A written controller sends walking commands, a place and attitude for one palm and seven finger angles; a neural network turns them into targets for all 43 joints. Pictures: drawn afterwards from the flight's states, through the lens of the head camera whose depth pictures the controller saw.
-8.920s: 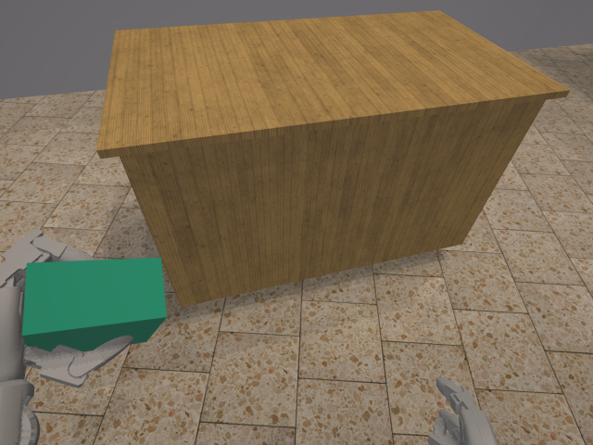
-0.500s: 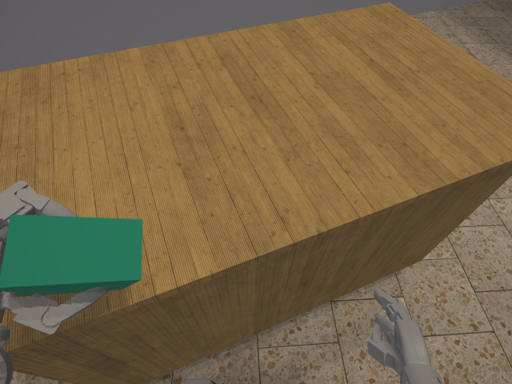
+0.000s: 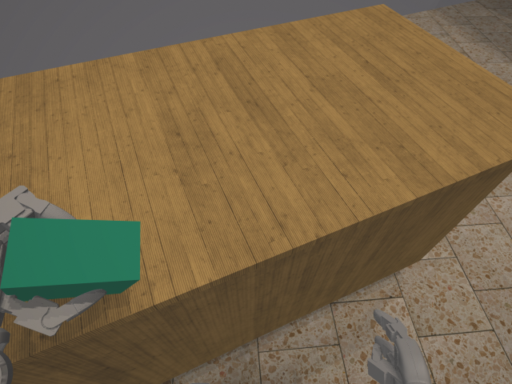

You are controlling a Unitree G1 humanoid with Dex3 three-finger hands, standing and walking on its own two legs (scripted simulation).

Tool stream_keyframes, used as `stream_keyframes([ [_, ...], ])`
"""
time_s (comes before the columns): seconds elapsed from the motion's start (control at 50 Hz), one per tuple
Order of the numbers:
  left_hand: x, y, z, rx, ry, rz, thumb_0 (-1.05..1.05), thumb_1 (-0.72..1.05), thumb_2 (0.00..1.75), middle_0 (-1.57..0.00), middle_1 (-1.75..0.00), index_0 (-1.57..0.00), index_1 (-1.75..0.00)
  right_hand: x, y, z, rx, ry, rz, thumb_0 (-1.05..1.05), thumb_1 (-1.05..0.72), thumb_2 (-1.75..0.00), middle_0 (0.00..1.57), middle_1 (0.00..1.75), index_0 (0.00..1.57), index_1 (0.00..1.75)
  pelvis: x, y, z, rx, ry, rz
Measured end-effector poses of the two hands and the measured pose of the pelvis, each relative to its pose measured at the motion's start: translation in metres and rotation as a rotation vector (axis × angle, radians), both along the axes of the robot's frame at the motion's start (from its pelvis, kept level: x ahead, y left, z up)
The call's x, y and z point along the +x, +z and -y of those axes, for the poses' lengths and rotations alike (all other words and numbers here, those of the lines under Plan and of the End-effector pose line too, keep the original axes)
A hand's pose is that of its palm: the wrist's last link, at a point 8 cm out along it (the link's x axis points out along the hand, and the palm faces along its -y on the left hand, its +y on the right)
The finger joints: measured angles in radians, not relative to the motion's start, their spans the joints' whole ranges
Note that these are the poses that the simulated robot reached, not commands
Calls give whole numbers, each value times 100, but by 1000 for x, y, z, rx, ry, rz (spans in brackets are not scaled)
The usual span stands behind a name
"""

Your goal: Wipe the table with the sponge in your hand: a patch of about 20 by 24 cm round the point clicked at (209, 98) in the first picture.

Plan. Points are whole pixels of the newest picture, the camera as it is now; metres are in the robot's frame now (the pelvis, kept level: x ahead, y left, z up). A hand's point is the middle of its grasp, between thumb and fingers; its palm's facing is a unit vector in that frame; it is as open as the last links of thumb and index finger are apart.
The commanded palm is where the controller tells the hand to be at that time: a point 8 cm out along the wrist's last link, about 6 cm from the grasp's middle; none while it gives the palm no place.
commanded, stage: shuffle to correct the standing spot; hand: left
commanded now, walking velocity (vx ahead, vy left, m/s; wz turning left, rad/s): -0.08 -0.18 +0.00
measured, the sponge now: (93, 261) +0.23 +0.20 +0.15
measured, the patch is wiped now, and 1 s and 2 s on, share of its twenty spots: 0.00 0.00 0.00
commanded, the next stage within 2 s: none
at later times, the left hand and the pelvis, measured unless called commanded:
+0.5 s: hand (59, 266) +0.21 +0.22 +0.17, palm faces +0.29 -0.84 -0.46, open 10.2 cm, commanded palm +0.15 +0.27 +0.18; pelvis +0.00 -0.01 +0.00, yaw +0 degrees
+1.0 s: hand (42, 279) +0.20 +0.23 +0.16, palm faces +0.33 -0.86 -0.40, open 10.2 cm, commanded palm +0.15 +0.28 +0.18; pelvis -0.01 +0.00 +0.00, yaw +0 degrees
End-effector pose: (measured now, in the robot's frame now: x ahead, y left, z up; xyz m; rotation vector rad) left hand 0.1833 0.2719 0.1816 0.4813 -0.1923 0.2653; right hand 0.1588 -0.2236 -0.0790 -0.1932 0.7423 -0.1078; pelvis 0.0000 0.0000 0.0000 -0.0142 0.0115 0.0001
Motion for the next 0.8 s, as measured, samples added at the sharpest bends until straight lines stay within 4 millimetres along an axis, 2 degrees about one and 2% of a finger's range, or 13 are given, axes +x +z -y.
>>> stream_keyframes([
  [0.24, 8, -1, 6, -11, 6, -13, -2, -51, 100, -70, -134, -73, -134, 24, 5, 11, -6, -8, 32, 1, -90, -90, 20, 30, 20, 30, 10, 0, 6, 2, 1, 4],
  [0.42, 1, 6, 10, 22, -6, 3, -2, -51, 100, -70, -134, -73, -134, 31, 3, 9, -1, 5, 39, 1, -90, -90, 20, 30, 20, 30, 3, -2, 8, -2, 3, -9],
  [0.56, -14, 6, 8, 39, -17, 22, -2, -51, 101, -70, -134, -73, -134, 18, -4, 2, -2, 7, 24, 1, -90, -90, 20, 30, 20, 30, -10, -6, 4, -5, 13, -17],
  [0.68, -26, 1, -5, 12, 7, 19, -2, -51, 101, -70, -134, -73, -134, -4, -8, -6, -9, -5, -10, 1, -90, -90, 20, 30, 20, 30, -17, -7, -4, -5, 10, -11],
  [0.8, -29, -1, -17, 9, 44, 12, -2, -51, 101, -70, -134, -73, -134, -17, -5, -16, -3, 13, -28, 1, -90, -90, 20, 30, 20, 30, -18, -3, -7, -5, 12, -3],
])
